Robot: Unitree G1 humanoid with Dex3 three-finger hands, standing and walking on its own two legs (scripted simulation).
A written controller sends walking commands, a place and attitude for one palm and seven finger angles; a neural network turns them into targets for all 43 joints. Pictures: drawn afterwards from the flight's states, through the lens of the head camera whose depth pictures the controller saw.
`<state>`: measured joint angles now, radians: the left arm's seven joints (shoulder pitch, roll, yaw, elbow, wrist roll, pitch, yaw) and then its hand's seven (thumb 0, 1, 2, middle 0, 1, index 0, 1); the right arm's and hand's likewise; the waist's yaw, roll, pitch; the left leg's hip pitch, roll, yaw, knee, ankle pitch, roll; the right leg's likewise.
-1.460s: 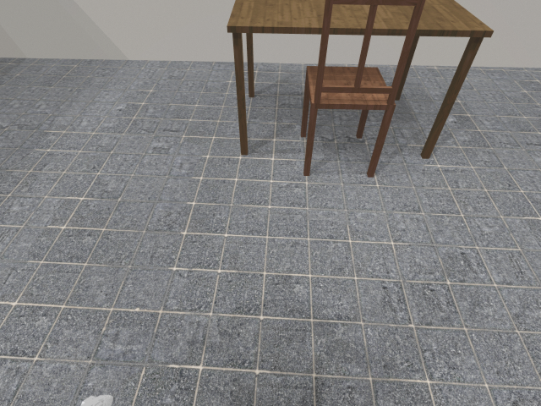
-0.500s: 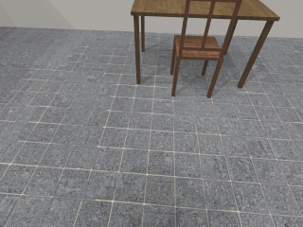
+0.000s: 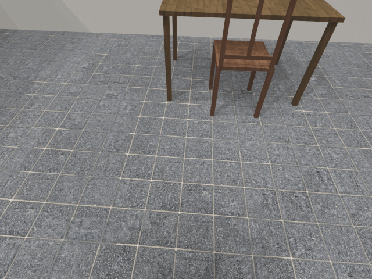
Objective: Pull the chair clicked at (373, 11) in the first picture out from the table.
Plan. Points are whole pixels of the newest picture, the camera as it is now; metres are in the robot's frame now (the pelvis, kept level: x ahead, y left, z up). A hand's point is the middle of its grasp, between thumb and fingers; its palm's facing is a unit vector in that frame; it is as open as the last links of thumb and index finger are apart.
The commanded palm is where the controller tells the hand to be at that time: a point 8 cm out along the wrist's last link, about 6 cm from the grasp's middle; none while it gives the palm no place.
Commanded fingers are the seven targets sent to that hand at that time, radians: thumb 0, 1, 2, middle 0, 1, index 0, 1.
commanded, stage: walk to a spot facing it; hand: left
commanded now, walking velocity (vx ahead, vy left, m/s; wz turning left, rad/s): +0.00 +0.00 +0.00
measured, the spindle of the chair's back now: (254, 29) +1.48 -0.33 -0.07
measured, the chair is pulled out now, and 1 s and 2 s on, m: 0.00 0.00 0.00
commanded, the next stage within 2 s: none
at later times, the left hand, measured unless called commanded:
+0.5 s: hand out of the picture +0.06 +0.17 -0.18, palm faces -0.15 -0.95 -0.27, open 7.3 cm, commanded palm none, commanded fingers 0.00 0.90 0.90 -0.20 -0.30 -0.20 -0.30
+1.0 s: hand (124, 274) +0.17 +0.17 -0.20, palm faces -0.31 -0.93 -0.19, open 7.4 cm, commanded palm none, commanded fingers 0.00 0.90 0.90 -0.20 -0.30 -0.20 -0.30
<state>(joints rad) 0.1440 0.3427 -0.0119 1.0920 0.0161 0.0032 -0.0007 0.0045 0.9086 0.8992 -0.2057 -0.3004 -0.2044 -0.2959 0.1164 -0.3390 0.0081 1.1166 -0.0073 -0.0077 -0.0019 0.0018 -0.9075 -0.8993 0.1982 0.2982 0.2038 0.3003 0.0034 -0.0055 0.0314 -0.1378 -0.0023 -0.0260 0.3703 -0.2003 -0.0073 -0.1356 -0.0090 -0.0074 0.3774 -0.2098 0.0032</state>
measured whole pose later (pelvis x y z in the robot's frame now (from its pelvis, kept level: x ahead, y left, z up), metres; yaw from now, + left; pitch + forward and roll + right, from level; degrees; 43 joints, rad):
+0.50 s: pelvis +0.00 -0.03 -0.03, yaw -11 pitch -1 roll +1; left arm 0.28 0.23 0.03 0.96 0.03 0.04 -0.03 0.00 0.91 0.90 -0.20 -0.30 -0.20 -0.30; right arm 0.19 -0.24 -0.03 1.01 -0.02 0.04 -0.01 0.00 -0.91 -0.90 0.20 0.30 0.20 0.30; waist 0.04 0.03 0.04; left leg -0.30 0.10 0.09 0.78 -0.48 -0.04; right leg -0.30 0.02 -0.03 0.69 -0.39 -0.03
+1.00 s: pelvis +0.17 -0.02 -0.02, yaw -25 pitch +2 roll -1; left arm 0.47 0.19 0.05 1.03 0.03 -0.03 0.01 0.00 0.91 0.90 -0.21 -0.30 -0.20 -0.30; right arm 0.08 -0.18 -0.03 0.90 -0.02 -0.05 0.01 0.00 -0.91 -0.90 0.19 0.30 0.20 0.30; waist 0.07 -0.04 0.02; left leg -0.42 0.04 0.07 0.61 -0.24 -0.01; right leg -0.06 0.06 0.22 0.55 -0.48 -0.02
